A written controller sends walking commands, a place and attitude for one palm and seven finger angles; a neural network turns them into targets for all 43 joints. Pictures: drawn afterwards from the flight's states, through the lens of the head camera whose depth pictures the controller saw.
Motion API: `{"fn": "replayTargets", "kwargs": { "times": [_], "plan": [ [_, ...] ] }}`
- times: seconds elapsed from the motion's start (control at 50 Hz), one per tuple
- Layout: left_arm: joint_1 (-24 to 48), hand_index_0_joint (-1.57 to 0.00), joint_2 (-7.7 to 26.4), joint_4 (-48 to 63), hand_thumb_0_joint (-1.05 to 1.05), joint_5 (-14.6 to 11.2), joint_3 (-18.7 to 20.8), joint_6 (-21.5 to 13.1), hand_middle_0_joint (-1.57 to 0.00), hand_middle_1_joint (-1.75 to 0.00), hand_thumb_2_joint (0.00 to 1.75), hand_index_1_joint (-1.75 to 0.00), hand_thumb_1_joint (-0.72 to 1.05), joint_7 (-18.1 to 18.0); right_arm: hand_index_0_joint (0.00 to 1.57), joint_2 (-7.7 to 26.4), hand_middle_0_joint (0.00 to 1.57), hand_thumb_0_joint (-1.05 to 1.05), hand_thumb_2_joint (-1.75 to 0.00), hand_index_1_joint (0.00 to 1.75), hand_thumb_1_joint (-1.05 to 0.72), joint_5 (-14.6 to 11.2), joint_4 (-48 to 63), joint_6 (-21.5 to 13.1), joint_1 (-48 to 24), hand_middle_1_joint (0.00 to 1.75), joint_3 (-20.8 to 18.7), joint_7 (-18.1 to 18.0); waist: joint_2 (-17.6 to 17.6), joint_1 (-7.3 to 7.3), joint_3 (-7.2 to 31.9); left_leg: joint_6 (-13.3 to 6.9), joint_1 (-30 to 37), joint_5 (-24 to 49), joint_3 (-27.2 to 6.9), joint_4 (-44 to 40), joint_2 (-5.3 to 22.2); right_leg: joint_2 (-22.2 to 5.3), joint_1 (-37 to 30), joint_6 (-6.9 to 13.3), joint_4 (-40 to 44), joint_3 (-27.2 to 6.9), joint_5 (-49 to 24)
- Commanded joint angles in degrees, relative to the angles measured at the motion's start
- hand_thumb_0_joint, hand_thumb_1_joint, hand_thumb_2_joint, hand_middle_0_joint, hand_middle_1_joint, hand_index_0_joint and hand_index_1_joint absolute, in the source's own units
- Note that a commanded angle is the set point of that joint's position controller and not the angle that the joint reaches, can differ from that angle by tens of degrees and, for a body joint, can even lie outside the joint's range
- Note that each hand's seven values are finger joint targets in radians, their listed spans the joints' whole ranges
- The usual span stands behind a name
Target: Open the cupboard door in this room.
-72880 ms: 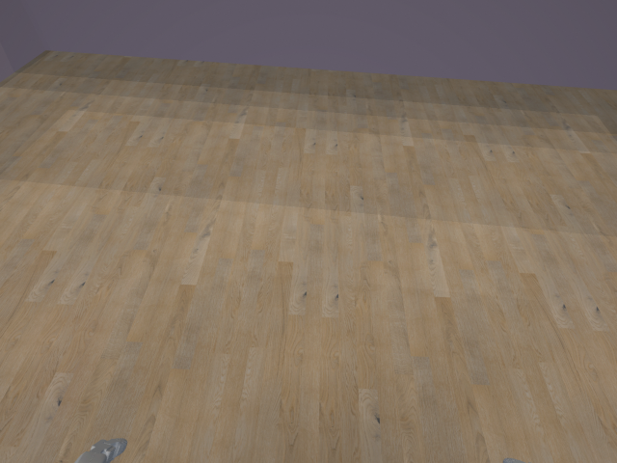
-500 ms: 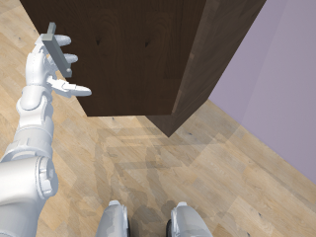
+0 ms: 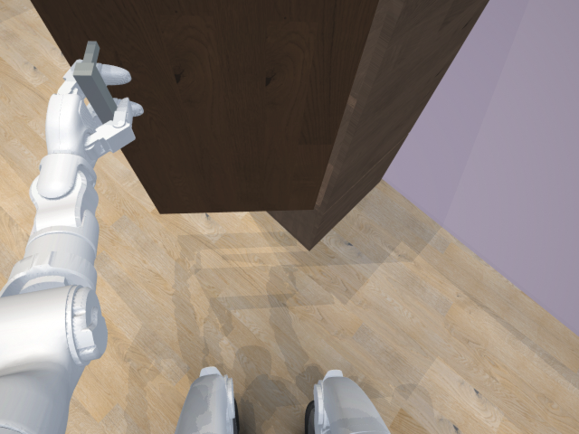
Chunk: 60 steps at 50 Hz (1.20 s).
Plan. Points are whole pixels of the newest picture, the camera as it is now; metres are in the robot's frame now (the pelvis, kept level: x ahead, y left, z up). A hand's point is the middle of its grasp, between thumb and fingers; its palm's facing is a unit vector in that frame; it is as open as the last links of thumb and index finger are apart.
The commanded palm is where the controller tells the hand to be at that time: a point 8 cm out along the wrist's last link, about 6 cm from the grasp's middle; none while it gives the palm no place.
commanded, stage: close the thumb around the handle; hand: left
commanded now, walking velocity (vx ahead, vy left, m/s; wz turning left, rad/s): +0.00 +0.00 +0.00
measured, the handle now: (107, 95) +0.55 +0.22 +0.07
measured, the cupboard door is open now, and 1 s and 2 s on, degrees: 48 86 90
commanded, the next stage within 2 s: pull the door open along its arc in 0.06 s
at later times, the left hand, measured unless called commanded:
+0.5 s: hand (124, 153) +0.46 +0.19 +0.06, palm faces -0.03 -1.00 -0.03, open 5.6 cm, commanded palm +0.41 +0.24 +0.06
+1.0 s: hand (199, 270) +0.31 +0.09 +0.07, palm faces +0.34 -0.94 +0.02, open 6.1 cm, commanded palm +0.25 +0.17 +0.06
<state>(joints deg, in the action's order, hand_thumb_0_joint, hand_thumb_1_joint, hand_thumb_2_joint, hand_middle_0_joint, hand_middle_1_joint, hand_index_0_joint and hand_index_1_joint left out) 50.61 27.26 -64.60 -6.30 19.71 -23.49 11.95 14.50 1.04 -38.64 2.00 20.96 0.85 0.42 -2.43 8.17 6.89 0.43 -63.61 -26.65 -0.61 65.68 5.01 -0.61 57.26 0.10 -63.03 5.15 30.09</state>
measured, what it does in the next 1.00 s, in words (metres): stands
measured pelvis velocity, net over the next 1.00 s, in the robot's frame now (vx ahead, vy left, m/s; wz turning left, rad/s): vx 0.01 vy -0.03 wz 0.02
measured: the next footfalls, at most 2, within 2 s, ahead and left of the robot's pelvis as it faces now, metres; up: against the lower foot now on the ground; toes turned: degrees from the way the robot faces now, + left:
none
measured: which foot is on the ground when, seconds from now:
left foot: down 0.00-1.00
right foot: down 0.00-1.00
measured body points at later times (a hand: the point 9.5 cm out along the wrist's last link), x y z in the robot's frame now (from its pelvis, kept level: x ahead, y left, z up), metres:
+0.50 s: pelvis +0.02 +0.00 +0.01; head +0.13 +0.00 +0.45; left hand +0.46 +0.24 +0.07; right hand +0.05 -0.26 -0.11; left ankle +0.03 +0.12 -0.65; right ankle -0.01 -0.12 -0.65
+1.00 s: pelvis +0.01 -0.03 +0.02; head +0.07 -0.04 +0.47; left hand +0.28 +0.14 +0.07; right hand +0.20 -0.23 -0.08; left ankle +0.03 +0.12 -0.65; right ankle -0.01 -0.12 -0.65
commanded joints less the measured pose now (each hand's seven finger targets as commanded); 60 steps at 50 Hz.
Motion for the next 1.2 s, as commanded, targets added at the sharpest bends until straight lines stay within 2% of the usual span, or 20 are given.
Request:
{"fn": "replayTargets", "kwargs": {
  "times": [0.0,0.04,0.1,0.14,0.18,0.2,0.24,0.32,0.38,0.44,0.58,0.6,0.62,0.74,0.78,0.8,0.92,0.98,1.02,1.18],
  "plan": [
    [27.12,-0.4,6.8,14.52,0.0,0.72,-2.71,-5.26,-0.4,-1.35,0.9,-1.35,0.9,1.9,0.2,10.2,0.2,0.0,-0.9,0.3,-0.9,0.17,2.28,-0.54,10.14,0.3,-3.5,-0.71,-8.64,3.45,29.17,-1.99,32.81,23.25,-3.34,-5.48,-2.9,3.82,-3.49,1.21,8.07,-1.68,-20.83],
    [24.66,-0.4,8.81,14.18,0.0,0.67,-0.82,-5.47,-0.4,-1.35,0.9,-1.35,0.9,2.01,0.2,10.4,0.2,0.0,-0.9,0.3,-0.9,0.08,2.23,-0.33,10.0,0.3,-3.6,-0.75,-7.73,2.67,30.52,-1.84,32.86,24.69,-3.25,-5.4,-2.83,3.74,-4.95,1.17,7.91,-1.77,-22.46],
    [25.91,-0.4,6.38,13.08,0.0,0.43,-2.77,-5.35,-0.4,-1.35,0.9,-1.35,0.9,2.28,0.2,10.07,0.2,0.0,-0.9,0.3,-0.9,0.07,2.14,-0.38,9.96,0.3,-3.36,-0.73,-6.82,3.85,27.39,-2.11,31.76,23.32,-3.25,-5.49,-2.87,3.9,-3.73,1.08,8.19,-1.59,-21.46],
    [26.64,-0.4,9.49,13.56,0.0,0.54,-0.61,-5.62,-0.4,-1.35,0.9,-1.35,0.9,2.27,0.2,10.42,0.2,0.0,-0.9,0.3,-0.9,0.02,1.96,-0.25,9.8,0.3,-3.51,-0.91,-7.24,3.34,28.68,-2.01,31.37,23.18,-3.14,-5.3,-2.86,3.73,-4.78,1.03,8.03,-1.98,-21.95],
    [20.68,-0.4,17.09,11.15,0.0,1.06,5.43,-5.33,-0.4,-1.35,0.9,-1.35,0.9,2.63,0.2,11.08,0.2,0.0,-0.9,0.3,-0.9,-0.18,2.85,0.35,9.84,0.3,-3.13,-1.24,-5.48,1.05,28.78,-2.12,28.59,23.57,-2.65,-5.61,-3.01,3.69,-8.13,1.11,7.62,-2.39,-23.14],
    [19.21,-0.4,16.85,12.48,0.0,0.54,5.55,-5.62,-0.4,-1.35,0.9,-1.35,0.9,3.21,0.2,10.89,0.2,0.0,-0.9,0.3,-0.9,-0.2,3.38,0.31,9.71,0.3,-3.0,-1.19,-7.06,0.33,29.84,-2.24,29.42,25.18,-2.35,-5.76,-3.29,3.76,-9.11,1.2,7.3,-2.49,-24.6],
    [15.59,-0.4,12.71,13.27,0.0,-0.53,3.33,-5.37,-0.4,-1.35,0.9,-1.35,0.9,4.62,0.2,10.11,0.2,0.0,-0.9,0.3,-0.9,-0.62,4.48,0.51,8.43,0.3,-3.03,-1.09,-6.29,0.16,29.26,-2.14,29.81,25.73,-1.63,-6.0,-3.22,3.65,-9.89,0.93,7.75,-2.35,-25.9],
    [8.35,-0.4,12.84,17.5,0.0,-2.42,4.85,-4.78,-0.4,-1.35,0.9,-1.35,0.9,5.46,0.2,10.19,0.2,0.0,-0.9,0.3,-0.9,-1.01,6.44,0.85,7.53,0.3,-3.4,-0.98,-5.25,-1.6,30.94,-2.12,30.5,27.74,-1.01,-6.75,-3.36,3.73,-13.11,0.81,7.8,-2.28,-28.75],
    [1.05,-0.4,10.0,21.73,0.0,-3.34,3.51,-4.04,-0.4,-1.35,0.9,-1.35,0.9,5.32,0.2,9.77,0.2,0.0,-0.9,0.3,-0.9,-1.48,8.21,1.07,6.39,0.3,-3.62,-0.62,-2.57,-2.55,29.36,-2.19,29.41,27.24,-0.32,-8.08,-3.6,3.73,-16.18,0.62,8.65,-2.12,-30.11],
    [-6.8,-0.4,8.43,29.05,0.0,-4.68,3.47,-4.15,-0.4,-1.35,0.9,-1.35,0.9,5.04,0.2,9.44,0.2,0.0,-0.9,0.3,-0.9,-1.82,9.84,0.92,4.95,0.3,-3.95,-0.3,-3.82,-4.38,30.4,-2.11,30.79,29.59,0.47,-9.11,-3.85,3.5,-19.33,0.7,8.93,-2.35,-33.25],
    [-32.02,-0.4,-0.7,44.76,0.0,-8.38,-0.89,-4.48,-0.4,-1.35,0.9,-1.35,0.9,3.56,0.2,8.12,0.2,0.0,-0.9,0.3,-0.9,-2.54,13.86,-0.46,0.12,0.3,-4.28,0.81,0.09,-6.74,23.13,-2.13,29.95,28.67,2.11,-12.33,-4.14,3.15,-23.94,0.5,10.57,-2.12,-35.55],
    [-32.91,-0.4,-2.57,49.16,0.0,-11.26,4.21,-4.48,-0.4,-1.35,0.9,-1.35,0.9,-2.95,0.2,6.47,0.2,0.0,-0.9,0.3,-0.9,-2.18,14.35,-1.1,-1.21,0.3,-4.24,0.81,-0.39,-10.71,23.23,-1.57,28.9,28.9,2.27,-13.04,-4.2,3.17,-25.27,0.53,10.62,-1.41,-34.04],
    [-36.08,-0.4,-7.72,49.19,0.0,-10.38,0.51,-4.04,-0.4,-1.35,0.9,-1.35,0.9,-7.21,0.2,5.79,0.2,0.0,-0.9,0.3,-0.9,-2.02,14.25,-1.64,-2.26,0.3,-4.07,1.13,-0.25,-9.5,21.11,-1.09,29.06,27.62,2.36,-13.34,-4.13,3.18,-23.82,0.31,10.42,-1.04,-32.54],
    [-50.32,-0.4,-11.12,59.5,0.0,-3.06,-1.46,-4.77,-0.4,-1.35,0.9,-1.35,0.9,-21.82,0.2,4.24,0.2,0.0,-0.9,0.3,-0.9,-0.13,15.43,-1.92,-5.85,0.3,-4.01,2.0,2.01,-11.57,18.56,-0.58,27.0,24.76,2.68,-13.51,-4.49,2.05,-25.85,0.73,9.06,-1.6,-31.58],
    [-52.28,-0.4,-14.44,62.87,0.0,-0.22,-5.21,-4.77,-0.4,-1.35,0.9,-1.35,0.9,-25.81,0.2,3.58,0.2,0.0,-0.9,0.3,-0.9,0.49,16.01,-1.66,-7.43,0.3,-3.81,2.14,1.06,-11.55,17.35,-0.43,27.54,23.09,2.63,-13.53,-4.43,1.82,-24.81,0.95,9.05,-1.55,-29.31],
    [-54.02,-0.4,-15.26,63.91,0.0,1.03,-6.52,-4.66,-0.4,-1.35,0.9,-1.35,0.9,-27.76,0.2,3.42,0.2,0.0,-0.9,0.3,-0.9,0.86,16.22,-1.58,-7.69,0.3,-3.77,2.03,3.84,-11.29,16.79,-0.7,26.96,22.25,2.33,-13.17,-4.47,1.91,-25.44,0.87,9.55,-1.83,-29.1],
    [-54.32,-0.4,-21.98,65.48,0.0,5.12,-12.6,-3.39,-0.4,-1.35,0.9,-1.35,0.9,-37.9,0.2,1.71,0.2,0.0,-0.9,0.3,-0.9,1.98,15.45,-1.58,-11.52,0.3,-3.19,0.96,6.05,-10.61,14.52,-0.66,25.39,15.51,2.14,-12.55,-5.14,0.95,-25.17,0.41,12.37,-4.04,-23.85],
    [-55.12,-0.4,-23.47,66.33,0.0,7.54,-15.95,-2.98,-0.4,-1.35,0.9,-1.35,0.9,-39.49,0.2,1.22,0.2,0.0,-0.9,0.3,-0.9,2.4,14.94,-1.81,-11.35,0.3,-3.06,0.74,4.27,-9.88,14.62,-0.58,25.88,15.79,2.23,-12.15,-5.33,0.25,-25.78,0.29,13.01,-4.94,-26.29],
    [-55.97,-0.4,-24.33,65.84,0.0,8.51,-17.77,-2.76,-0.4,-1.35,0.9,-1.35,0.9,-39.39,0.2,1.2,0.2,0.0,-0.9,0.3,-0.9,2.58,14.66,-1.85,-11.66,0.3,-3.12,0.44,6.17,-9.04,14.26,-0.67,25.11,14.89,2.07,-11.77,-5.27,-0.49,-26.36,-0.38,14.19,-6.38,-27.64],
    [-55.5,-0.4,-32.13,67.83,0.0,7.88,-27.66,-3.42,-0.4,-1.35,0.9,-1.35,0.9,-37.05,0.2,1.0,0.2,0.0,-0.9,0.3,-0.9,2.97,14.13,-4.22,-12.1,0.3,-3.06,0.1,8.95,-6.78,13.22,-0.56,24.23,12.86,0.69,-10.99,-5.38,-2.72,-27.26,-1.87,15.97,-8.67,-31.46]
  ]
}}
